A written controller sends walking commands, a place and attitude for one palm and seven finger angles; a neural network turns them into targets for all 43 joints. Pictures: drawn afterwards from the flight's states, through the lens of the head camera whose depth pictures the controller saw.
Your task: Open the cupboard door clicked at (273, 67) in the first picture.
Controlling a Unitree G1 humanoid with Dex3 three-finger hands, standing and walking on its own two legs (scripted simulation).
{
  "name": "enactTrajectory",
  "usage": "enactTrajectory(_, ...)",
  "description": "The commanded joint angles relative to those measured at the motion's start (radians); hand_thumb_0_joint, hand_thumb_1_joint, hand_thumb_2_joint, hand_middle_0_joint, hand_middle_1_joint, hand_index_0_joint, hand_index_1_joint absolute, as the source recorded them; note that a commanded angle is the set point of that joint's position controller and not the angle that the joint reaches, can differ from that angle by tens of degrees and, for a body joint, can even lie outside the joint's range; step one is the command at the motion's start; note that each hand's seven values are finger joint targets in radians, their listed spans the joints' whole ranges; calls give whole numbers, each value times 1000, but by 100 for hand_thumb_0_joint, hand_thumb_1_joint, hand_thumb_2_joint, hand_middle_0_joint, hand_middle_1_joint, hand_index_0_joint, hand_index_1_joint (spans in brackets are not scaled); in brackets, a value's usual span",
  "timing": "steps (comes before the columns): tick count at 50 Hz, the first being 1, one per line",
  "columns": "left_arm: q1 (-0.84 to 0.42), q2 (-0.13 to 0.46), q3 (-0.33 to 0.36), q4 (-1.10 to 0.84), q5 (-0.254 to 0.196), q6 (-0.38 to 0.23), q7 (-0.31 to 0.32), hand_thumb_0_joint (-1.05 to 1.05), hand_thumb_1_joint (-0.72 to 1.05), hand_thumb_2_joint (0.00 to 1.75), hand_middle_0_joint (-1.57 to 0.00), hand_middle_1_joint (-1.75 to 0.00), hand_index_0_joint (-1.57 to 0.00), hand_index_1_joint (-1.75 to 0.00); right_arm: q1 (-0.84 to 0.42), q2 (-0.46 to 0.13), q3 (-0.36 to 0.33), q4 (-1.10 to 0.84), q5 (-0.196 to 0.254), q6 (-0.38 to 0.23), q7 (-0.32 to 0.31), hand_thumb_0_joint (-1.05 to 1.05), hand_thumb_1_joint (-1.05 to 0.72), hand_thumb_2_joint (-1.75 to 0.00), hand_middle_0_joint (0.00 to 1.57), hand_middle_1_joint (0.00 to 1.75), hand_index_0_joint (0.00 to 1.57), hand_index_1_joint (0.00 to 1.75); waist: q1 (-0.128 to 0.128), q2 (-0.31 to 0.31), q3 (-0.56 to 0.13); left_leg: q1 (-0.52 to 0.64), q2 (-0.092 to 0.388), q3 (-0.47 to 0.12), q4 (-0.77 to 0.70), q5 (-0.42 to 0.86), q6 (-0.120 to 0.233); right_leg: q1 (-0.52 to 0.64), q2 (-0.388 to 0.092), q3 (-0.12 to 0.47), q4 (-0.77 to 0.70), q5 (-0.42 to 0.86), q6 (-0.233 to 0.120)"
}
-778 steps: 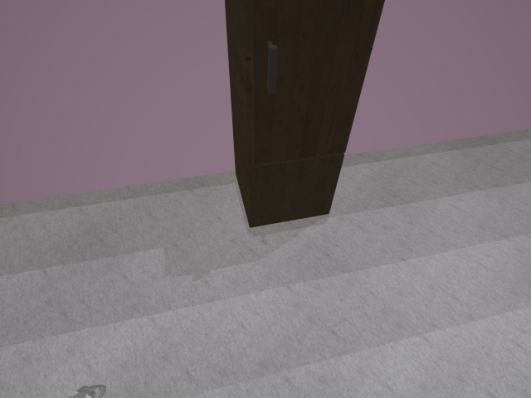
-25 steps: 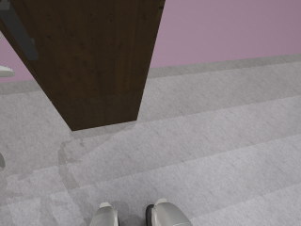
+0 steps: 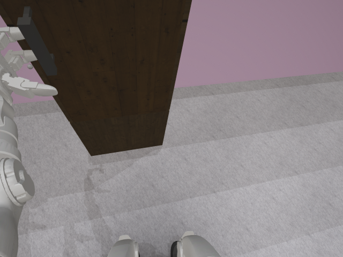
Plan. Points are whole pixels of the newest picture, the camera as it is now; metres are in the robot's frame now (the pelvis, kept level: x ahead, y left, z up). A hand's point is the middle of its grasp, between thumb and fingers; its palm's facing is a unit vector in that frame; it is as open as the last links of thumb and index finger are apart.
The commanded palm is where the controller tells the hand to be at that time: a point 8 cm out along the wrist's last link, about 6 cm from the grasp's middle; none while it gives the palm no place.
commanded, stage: slide the fingers in behind the handle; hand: left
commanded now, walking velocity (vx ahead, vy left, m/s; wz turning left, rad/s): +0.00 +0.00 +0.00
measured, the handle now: (40, 43) +0.58 +0.26 +0.10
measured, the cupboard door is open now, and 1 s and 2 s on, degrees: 0 0 1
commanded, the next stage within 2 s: close the thumb around the handle in 0.88 s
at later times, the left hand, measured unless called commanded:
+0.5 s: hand (46, 62) +0.52 +0.23 +0.10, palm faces +0.11 -0.99 +0.00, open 14.1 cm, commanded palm +0.50 +0.27 +0.09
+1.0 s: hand (43, 60) +0.53 +0.24 +0.10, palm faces +0.13 -0.99 +0.01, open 14.0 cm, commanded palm +0.50 +0.27 +0.09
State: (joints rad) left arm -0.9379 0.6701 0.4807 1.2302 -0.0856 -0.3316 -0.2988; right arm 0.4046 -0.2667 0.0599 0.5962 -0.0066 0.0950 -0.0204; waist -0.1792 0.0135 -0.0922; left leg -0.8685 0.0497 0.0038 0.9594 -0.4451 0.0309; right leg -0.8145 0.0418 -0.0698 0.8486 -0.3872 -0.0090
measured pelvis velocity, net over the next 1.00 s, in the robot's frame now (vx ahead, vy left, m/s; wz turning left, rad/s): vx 0.01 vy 0.00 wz -0.01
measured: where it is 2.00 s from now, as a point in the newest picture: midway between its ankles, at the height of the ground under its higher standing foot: outside the picture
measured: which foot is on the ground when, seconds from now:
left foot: down 0.00-1.00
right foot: down 0.00-1.00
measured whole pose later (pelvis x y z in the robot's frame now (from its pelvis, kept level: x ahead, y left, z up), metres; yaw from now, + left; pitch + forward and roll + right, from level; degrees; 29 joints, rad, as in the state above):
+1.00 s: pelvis +0.01 +0.00 +0.00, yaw +0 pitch +22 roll -4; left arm -0.94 0.63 0.47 1.21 -0.10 -0.36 -0.26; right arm 0.43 -0.26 0.05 0.62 -0.01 0.08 -0.01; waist -0.18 0.02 -0.10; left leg -0.87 0.05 0.01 0.95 -0.45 0.02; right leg -0.83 0.05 -0.06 0.85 -0.40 -0.02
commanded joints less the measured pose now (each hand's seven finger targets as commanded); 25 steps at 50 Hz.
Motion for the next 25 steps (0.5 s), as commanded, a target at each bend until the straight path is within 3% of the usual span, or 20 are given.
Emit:
enactTrajectory(1, -471, 281, 8, -230, -6, -88, 23, 0, -50, 30, -30, -120, -30, -120, 184, -199, -72, -32, -6, -19, -12, 0, -90, -90, 20, 30, 20, 30, -13, 196, -442, 391, -12, -68, -91, 418, -5, 115, 25, 31, -70, 286, -4)
enactTrajectory(3, -451, 327, 48, -223, -10, -102, 21, 0, -50, 30, -30, -120, -30, -120, 188, -205, -74, -26, -7, -20, -14, 0, -90, -90, 20, 30, 20, 30, 0, 182, -481, 389, -11, -68, -84, 437, -5, 143, 24, 35, -62, 308, -4)
enactTrajectory(4, -481, 293, 14, -219, -12, -100, 16, 0, -50, 30, -30, -120, -30, -120, 185, -201, -71, -23, -4, -20, -14, 0, -90, -90, 20, 30, 20, 30, -19, 196, -469, 388, -11, -65, -83, 424, -4, 128, 24, 37, -65, 303, -2)
enactTrajectory(7, -457, 279, 14, -199, -19, -87, 8, 0, -50, 30, -30, -120, -30, -120, 195, -202, -72, -21, -4, -23, -13, 0, -90, -90, 20, 30, 20, 30, -12, 173, -458, 363, -15, -59, -87, 408, 3, 157, 26, 39, -71, 311, -3)
enactTrajectory(9, -449, 311, 28, -204, -15, -80, 7, 0, -50, 30, -30, -120, -30, -120, 191, -204, -73, -22, -2, -22, -16, 0, -90, -90, 20, 30, 20, 30, -6, 173, -466, 346, -15, -51, -87, 398, 5, 175, 23, 46, -76, 320, 1)
enactTrajectory(12, -468, 233, -26, -214, -20, -78, 7, 0, -50, 30, -30, -120, -30, -120, 197, -196, -74, -14, -4, -25, -15, 0, -90, -90, 20, 30, 20, 30, -24, 177, -436, 360, -14, -55, -92, 395, 6, 146, 25, 39, -82, 310, -1)
enactTrajectory(13, -476, 223, -34, -214, -23, -77, 7, 0, -50, 30, -30, -120, -30, -120, 195, -197, -75, -10, -2, -26, -14, 0, -90, -90, 20, 30, 20, 30, -28, 189, -432, 359, -14, -50, -90, 386, 6, 139, 25, 43, -86, 307, 2)
enactTrajectory(14, -466, 261, -3, -206, -23, -76, 11, 0, -50, 30, -30, -120, -30, -120, 201, -201, -75, -7, -3, -26, -14, 0, -90, -90, 20, 30, 20, 30, -19, 175, -436, 343, -15, -51, -90, 377, 6, 154, 25, 45, -86, 304, 1)
enactTrajectory(15, -466, 263, -7, -198, -22, -74, 13, 0, -50, 30, -30, -120, -30, -120, 200, -203, -74, -7, -3, -25, -15, 0, -90, -90, 20, 30, 20, 30, -23, 167, -426, 330, -16, -51, -92, 366, 8, 157, 24, 48, -89, 301, 1)
enactTrajectory(16, -480, 239, -24, -210, -26, -75, 15, 0, -50, 30, -30, -120, -30, -120, 204, -200, -77, -4, -3, -27, -16, 0, -90, -90, 20, 30, 20, 30, -32, 154, -433, 338, -15, -52, -95, 370, 9, 161, 24, 46, -89, 307, 2)
enactTrajectory(19, -485, 184, -56, -214, -26, -82, 15, 0, -50, 30, -30, -120, -30, -120, 206, -196, -79, 5, -6, -31, -11, 0, -90, -90, 20, 30, 20, 30, -29, 207, -445, 388, -14, -59, -91, 399, 2, 115, 25, 37, -83, 299, -3)
enactTrajectory(21, -492, 169, -66, -197, -27, -74, 23, 0, -50, 30, -30, -120, -30, -120, 204, -196, -79, 11, -6, -33, -9, 0, -90, -90, 20, 30, 20, 30, -40, 185, -417, 367, -14, -57, -91, 363, 5, 102, 24, 39, -90, 270, -1)
enactTrajectory(22, -496, 177, -50, -191, -31, -75, 29, 0, -50, 30, -30, -120, -30, -120, 213, -198, -79, 14, -9, -34, -10, 0, -90, -90, 20, 30, 20, 30, -40, 150, -415, 357, -15, -62, -92, 371, 8, 120, 25, 38, -89, 281, -2)
enactTrajectory(25, -496, 217, -23, -152, -19, -57, 49, 0, -50, 30, -30, -120, -30, -120, 211, -199, -77, 8, -7, -34, -11, 0, -90, -90, 20, 30, 20, 30, -38, 132, -402, 305, -19, -52, -87, 349, 11, 135, 21, 46, -86, 284, 3)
